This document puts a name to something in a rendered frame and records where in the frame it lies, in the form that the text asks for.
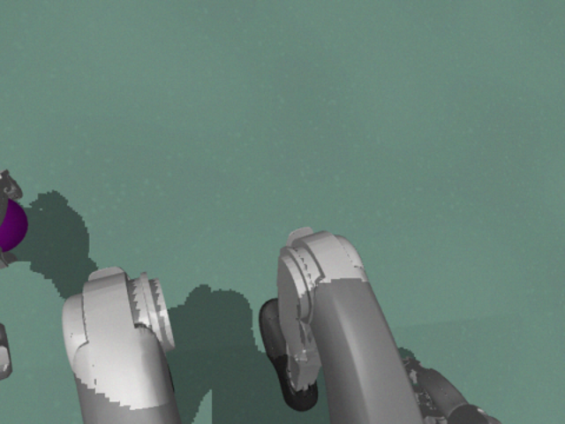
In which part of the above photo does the right robot hand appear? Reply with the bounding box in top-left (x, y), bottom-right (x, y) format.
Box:
top-left (402, 356), bottom-right (469, 424)

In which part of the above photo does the left robot hand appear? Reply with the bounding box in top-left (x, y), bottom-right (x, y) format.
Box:
top-left (0, 169), bottom-right (23, 269)

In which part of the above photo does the right robot foot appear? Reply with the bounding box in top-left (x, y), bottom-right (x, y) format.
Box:
top-left (259, 299), bottom-right (318, 412)

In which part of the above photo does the ball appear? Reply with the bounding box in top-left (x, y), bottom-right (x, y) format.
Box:
top-left (0, 198), bottom-right (28, 252)

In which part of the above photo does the right robot arm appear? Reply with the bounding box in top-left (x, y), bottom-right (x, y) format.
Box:
top-left (447, 405), bottom-right (501, 424)

